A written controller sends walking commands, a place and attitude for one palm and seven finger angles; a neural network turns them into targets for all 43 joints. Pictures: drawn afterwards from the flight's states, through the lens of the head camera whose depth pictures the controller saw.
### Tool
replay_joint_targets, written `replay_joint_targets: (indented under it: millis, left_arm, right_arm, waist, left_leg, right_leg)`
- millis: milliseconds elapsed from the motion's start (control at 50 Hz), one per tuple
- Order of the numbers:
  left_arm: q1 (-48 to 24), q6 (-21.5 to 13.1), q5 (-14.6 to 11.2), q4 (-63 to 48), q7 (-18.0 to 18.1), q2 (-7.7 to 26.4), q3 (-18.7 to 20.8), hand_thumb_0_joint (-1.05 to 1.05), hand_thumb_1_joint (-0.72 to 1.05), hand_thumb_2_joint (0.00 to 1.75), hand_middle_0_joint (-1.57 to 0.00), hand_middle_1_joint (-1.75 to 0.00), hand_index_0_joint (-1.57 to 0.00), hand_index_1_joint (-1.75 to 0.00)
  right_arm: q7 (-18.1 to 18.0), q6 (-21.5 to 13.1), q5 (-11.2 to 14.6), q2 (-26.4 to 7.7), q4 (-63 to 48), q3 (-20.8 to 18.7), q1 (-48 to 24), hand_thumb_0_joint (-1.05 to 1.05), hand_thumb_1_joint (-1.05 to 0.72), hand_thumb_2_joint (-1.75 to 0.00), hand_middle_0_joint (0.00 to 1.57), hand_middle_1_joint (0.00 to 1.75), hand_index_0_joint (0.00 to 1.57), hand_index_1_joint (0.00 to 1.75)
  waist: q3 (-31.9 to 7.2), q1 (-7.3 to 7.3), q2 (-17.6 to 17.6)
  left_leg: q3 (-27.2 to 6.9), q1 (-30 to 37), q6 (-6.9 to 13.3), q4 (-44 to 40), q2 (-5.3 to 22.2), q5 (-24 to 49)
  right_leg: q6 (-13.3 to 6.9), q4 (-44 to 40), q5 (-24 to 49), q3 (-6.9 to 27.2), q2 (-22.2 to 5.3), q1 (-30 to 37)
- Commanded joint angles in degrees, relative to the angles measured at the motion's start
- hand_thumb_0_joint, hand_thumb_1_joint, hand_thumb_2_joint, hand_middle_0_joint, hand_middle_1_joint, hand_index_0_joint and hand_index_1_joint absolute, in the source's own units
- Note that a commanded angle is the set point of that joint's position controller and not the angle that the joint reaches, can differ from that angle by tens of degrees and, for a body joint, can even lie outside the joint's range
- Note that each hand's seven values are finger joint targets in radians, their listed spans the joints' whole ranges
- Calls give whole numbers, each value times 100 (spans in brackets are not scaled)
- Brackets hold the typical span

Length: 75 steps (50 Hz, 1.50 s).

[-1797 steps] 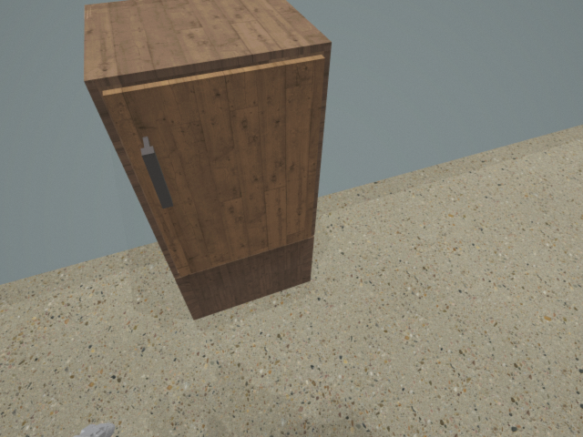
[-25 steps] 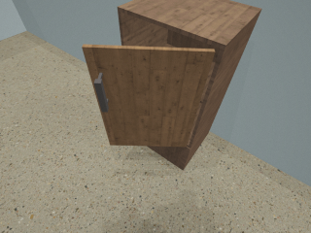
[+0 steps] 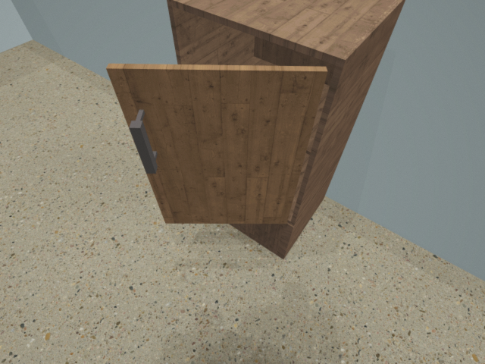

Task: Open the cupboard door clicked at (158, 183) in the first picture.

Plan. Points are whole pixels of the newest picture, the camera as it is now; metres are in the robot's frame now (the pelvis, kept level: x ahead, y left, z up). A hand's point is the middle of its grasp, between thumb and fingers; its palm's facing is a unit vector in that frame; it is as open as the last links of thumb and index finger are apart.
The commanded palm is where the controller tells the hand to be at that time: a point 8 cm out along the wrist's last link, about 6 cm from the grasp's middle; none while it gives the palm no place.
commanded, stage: come to a stop and stand still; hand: left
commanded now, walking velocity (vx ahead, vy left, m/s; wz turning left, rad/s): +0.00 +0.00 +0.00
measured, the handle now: (146, 142) +0.56 +0.26 -0.01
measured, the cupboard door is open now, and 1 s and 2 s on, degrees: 36 36 36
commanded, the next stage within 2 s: look again from close up in 0.52 s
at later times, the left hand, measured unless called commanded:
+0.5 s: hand out of the picture +0.01 +0.20 -0.17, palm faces +0.00 -0.97 -0.23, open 7.4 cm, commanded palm none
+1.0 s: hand out of the picture +0.02 +0.20 -0.17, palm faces +0.01 -0.97 -0.24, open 7.4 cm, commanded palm none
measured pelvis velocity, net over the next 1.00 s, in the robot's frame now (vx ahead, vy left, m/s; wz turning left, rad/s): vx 0.00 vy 0.00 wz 0.01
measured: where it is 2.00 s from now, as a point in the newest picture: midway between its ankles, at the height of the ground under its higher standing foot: outside the picture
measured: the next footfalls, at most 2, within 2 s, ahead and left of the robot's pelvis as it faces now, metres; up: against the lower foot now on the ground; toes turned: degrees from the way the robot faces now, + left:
none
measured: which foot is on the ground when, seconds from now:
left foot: down 0.00-1.00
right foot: down 0.00-1.00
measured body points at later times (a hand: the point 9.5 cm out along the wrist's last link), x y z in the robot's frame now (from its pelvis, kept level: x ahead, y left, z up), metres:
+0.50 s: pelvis -0.03 +0.01 +0.00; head +0.00 +0.01 +0.45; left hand +0.01 +0.25 -0.15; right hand -0.01 -0.22 -0.15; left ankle +0.03 +0.12 -0.73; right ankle -0.07 -0.12 -0.73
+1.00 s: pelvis +0.00 +0.00 +0.01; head +0.01 +0.01 +0.46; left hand +0.02 +0.26 -0.15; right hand +0.08 -0.25 -0.13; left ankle +0.03 +0.12 -0.73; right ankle -0.07 -0.12 -0.73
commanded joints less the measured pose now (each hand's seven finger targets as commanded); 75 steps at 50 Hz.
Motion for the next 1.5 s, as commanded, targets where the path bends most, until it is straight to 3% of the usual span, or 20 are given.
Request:
replay_joint_targets:
  millis: [0,40,100,140,180,220,320,540,1160,1180,1200,1220,1240,1260,1280,1320,1340,1380,1420,1480]
  left_arm:
    - [356,-135,57,-524,135,906,98,0,90,90,-20,-30,-20,-30]
    - [83,-203,59,-775,98,922,109,0,90,90,-20,-30,-20,-30]
    - [172,-91,-17,-869,54,847,83,0,90,90,-20,-30,-20,-30]
    - [192,-33,12,-880,13,785,57,0,90,90,-20,-30,-20,-30]
    - [58,-39,7,-883,-20,905,47,0,90,90,-20,-30,-20,-30]
    - [-105,-19,1,-933,-42,964,41,0,90,90,-20,-30,-20,-30]
    - [143,15,-16,-782,-77,903,36,0,90,90,-20,-30,-20,-30]
    - [385,-105,-22,-224,-95,931,16,0,90,90,-20,-30,-20,-30]
    - [-48,-129,-11,137,-142,1336,29,0,90,90,-20,-30,-20,-30]
    - [443,-204,46,164,138,757,-77,0,90,90,-20,-30,-20,-30]
    - [-3649,-1420,-871,-8259,149,2940,1887,0,88,89,-20,-32,-20,-32]
    - [-268,-1235,-462,-6516,228,2245,1513,0,85,88,-20,-33,-20,-33]
    - [1187,-649,-784,-6032,260,884,844,0,83,87,-21,-34,-21,-34]
    - [991,-626,-878,-5451,149,192,697,0,81,86,-21,-36,-21,-36]
    - [561,-885,-979,-5283,-29,440,998,0,78,85,-21,-37,-21,-37]
    - [1320,-1731,-1193,-3956,-554,330,1316,0,74,83,-21,-40,-21,-40]
    - [1705,-2200,-1245,-3693,-903,387,1522,0,71,82,-21,-42,-21,-42]
    - [1883,-3172,-1471,-4073,-1718,545,1785,0,67,80,-22,-45,-22,-45]
    - [1312,-3854,-1758,-4318,-2457,718,1806,0,62,78,-22,-48,-22,-48]
    - [632,-3928,-2338,-4673,-3103,1412,2506,0,55,75,-22,-53,-22,-53]
  right_arm:
    - [173,-13,25,-519,-772,-153,504,0,-90,-90,20,30,20,30]
    - [208,9,-40,-451,-843,-113,572,0,-90,-90,20,30,20,30]
    - [178,-26,-38,-761,-871,-132,567,0,-90,-90,20,30,20,30]
    - [182,-7,-53,-826,-967,-114,363,0,-90,-90,20,30,20,30]
    - [200,16,-60,-780,-992,-92,396,0,-90,-90,20,30,20,30]
    - [210,18,-76,-733,-909,-75,569,0,-90,-90,20,30,20,30]
    - [187,-32,-70,-877,-774,-51,635,0,-90,-90,20,30,20,30]
    - [117,-187,3,-895,-268,-27,690,0,-90,-90,20,30,20,30]
    - [98,-186,10,-1317,18,24,-132,0,-90,-90,20,30,20,30]
    - [107,-168,44,-1055,-298,3,13,0,-90,-90,20,30,20,30]
    - [-58,-930,212,-1598,-1871,-288,427,0,-90,-90,20,30,20,30]
    - [-315,-1536,180,-1280,-1811,-140,169,0,-90,-90,20,30,20,30]
    - [-280,-1689,224,-1007,-1793,-150,71,0,-90,-90,20,30,20,30]
    - [-223,-1659,304,-883,-1691,-287,245,0,-90,-90,20,30,20,30]
    - [-204,-1600,175,-1069,-1900,-437,127,0,-90,-90,20,30,20,30]
    - [-209,-1550,117,-1098,-2111,-482,-65,0,-90,-90,20,30,20,30]
    - [-161,-1589,147,-1064,-2212,-509,-122,0,-90,-90,20,30,20,30]
    - [-17,-1640,60,-1097,-2450,-564,-247,0,-90,-90,20,30,20,30]
    - [58,-1777,99,-1089,-2720,-559,-372,0,-90,-90,20,30,20,30]
    - [-13,-1807,221,-1160,-3130,-533,-308,0,-90,-90,20,30,20,30]
  waist:
    - [-417,-220,-762]
    - [-561,-244,-332]
    - [-392,-125,630]
    - [116,-5,434]
    - [199,-97,-165]
    - [227,-191,-112]
    - [124,-55,245]
    - [-381,-29,187]
    - [-342,9,93]
    - [39,-44,427]
    - [-2751,-452,1154]
    - [-2726,41,2118]
    - [-2256,-117,1988]
    - [-1226,-330,921]
    - [-464,-261,82]
    - [-83,-150,-1462]
    - [-259,80,-1187]
    - [-1681,395,-625]
    - [-2135,340,-169]
    - [-2638,316,22]
  left_leg:
    - [-268,-44,108,719,173,41]
    - [-99,136,96,252,17,-165]
    - [-734,399,381,-55,486,1536]
    - [-926,-245,434,-364,501,493]
    - [-623,-192,257,-202,229,-283]
    - [-552,52,188,-244,161,-524]
    - [-1009,-219,308,-911,387,-935]
    - [-740,609,293,-663,452,881]
    - [-700,972,217,-831,472,1619]
    - [-374,868,43,279,456,2150]
    - [-482,2369,178,-403,-156,3368]
    - [-782,3494,290,-779,213,4249]
    - [-773,2892,211,-832,128,4248]
    - [-660,2133,153,-496,156,3623]
    - [-667,983,75,-61,92,2308]
    - [-577,-697,57,666,-107,751]
    - [-506,-1041,42,1029,-183,938]
    - [-374,-1363,-14,1795,-216,1445]
    - [-376,-1851,-36,2326,-225,884]
    - [-378,-2383,30,2848,-185,233]
  right_leg:
    - [-379,-698,3856,751,-857,-148]
    - [-638,-373,3687,614,-822,-77]
    - [-328,-18,1702,78,-144,-511]
    - [-305,-367,457,72,-22,-573]
    - [-420,-783,-92,404,-288,-917]
    - [-460,-905,-589,466,-368,-1286]
    - [-314,-659,-471,173,-73,-853]
    - [-259,-817,1026,257,-268,-448]
    - [-182,-1161,2005,261,-463,-76]
    - [-12,-1278,3472,686,-606,-510]
    - [-301,-435,4522,-276,-89,-211]
    - [-259,500,2981,-500,261,-781]
    - [-199,682,1272,-665,317,-1178]
    - [-138,355,1090,-610,284,-1652]
    - [-91,-64,1137,-656,258,-1905]
    - [-9,219,1279,-659,267,-2548]
    - [-57,654,1825,-570,221,-2545]
    - [-89,1728,2549,-489,238,-2655]
    - [-72,2163,1947,-178,189,-3185]
    - [-24,2211,909,377,106,-3367]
